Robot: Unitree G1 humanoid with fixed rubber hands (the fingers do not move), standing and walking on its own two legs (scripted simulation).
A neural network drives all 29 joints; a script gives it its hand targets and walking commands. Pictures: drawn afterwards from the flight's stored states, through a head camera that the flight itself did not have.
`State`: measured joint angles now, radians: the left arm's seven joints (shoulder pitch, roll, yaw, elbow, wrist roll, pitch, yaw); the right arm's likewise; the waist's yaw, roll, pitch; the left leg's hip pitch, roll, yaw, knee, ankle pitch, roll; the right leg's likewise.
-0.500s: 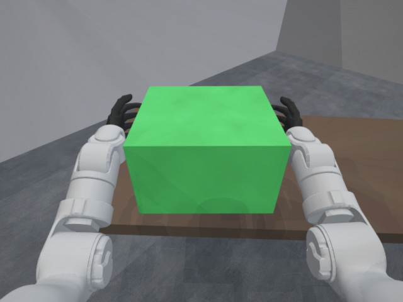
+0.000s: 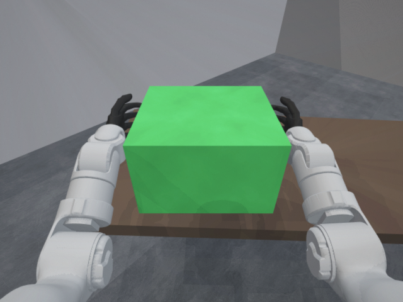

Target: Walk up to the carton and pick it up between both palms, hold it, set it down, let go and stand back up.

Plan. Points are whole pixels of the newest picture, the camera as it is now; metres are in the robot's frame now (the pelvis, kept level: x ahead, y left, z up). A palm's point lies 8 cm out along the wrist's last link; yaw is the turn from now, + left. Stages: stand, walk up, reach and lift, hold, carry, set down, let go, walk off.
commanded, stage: hold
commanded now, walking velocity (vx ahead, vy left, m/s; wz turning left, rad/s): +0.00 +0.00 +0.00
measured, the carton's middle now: (205, 143) +0.40 +0.00 +0.17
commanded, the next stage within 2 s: none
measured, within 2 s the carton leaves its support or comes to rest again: neither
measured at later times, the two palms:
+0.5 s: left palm (117, 130) +0.38 +0.18 +0.20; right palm (291, 133) +0.39 -0.17 +0.21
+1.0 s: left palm (116, 131) +0.38 +0.18 +0.20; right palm (291, 132) +0.39 -0.17 +0.21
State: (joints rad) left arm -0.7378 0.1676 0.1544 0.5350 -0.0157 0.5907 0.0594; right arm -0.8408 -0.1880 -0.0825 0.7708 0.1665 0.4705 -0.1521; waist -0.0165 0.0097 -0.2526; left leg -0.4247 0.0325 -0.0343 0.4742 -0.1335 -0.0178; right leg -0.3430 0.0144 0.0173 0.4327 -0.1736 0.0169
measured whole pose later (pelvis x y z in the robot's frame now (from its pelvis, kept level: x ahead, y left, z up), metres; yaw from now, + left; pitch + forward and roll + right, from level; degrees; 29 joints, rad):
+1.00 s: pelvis +0.00 +0.00 +0.00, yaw +0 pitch +5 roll -2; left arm -0.73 0.17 0.16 0.53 -0.01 0.59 0.06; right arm -0.84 -0.19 -0.08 0.77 0.17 0.47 -0.15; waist -0.02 0.01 -0.25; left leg -0.42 0.03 -0.04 0.47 -0.13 -0.02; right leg -0.34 0.01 0.02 0.43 -0.17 0.02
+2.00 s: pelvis +0.00 +0.00 +0.00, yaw +0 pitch +4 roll -2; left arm -0.73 0.16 0.16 0.53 -0.01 0.59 0.06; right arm -0.84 -0.19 -0.08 0.77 0.17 0.47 -0.15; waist -0.02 0.01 -0.25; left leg -0.41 0.03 -0.04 0.47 -0.13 -0.02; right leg -0.33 0.01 0.02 0.43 -0.17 0.02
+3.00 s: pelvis +0.00 +0.00 +0.00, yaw +0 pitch +4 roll -2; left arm -0.73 0.16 0.16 0.53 -0.01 0.59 0.06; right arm -0.84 -0.19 -0.08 0.77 0.17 0.47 -0.15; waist -0.02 0.01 -0.25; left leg -0.41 0.03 -0.04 0.47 -0.13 -0.02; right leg -0.33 0.01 0.02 0.43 -0.17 0.02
